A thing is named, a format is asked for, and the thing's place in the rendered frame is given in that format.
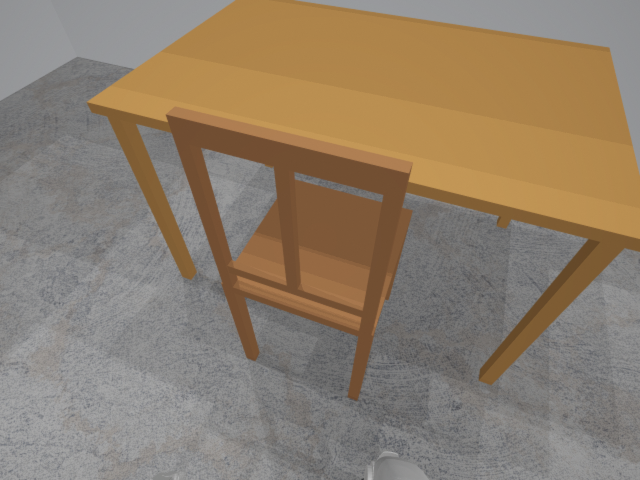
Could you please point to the right robot thigh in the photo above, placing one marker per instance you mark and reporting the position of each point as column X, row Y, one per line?
column 393, row 468

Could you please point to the table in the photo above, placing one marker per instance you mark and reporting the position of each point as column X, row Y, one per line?
column 522, row 127

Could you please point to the chair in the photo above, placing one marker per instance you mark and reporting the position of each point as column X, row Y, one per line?
column 322, row 254

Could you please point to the robot right shin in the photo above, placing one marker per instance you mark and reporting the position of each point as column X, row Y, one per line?
column 386, row 453

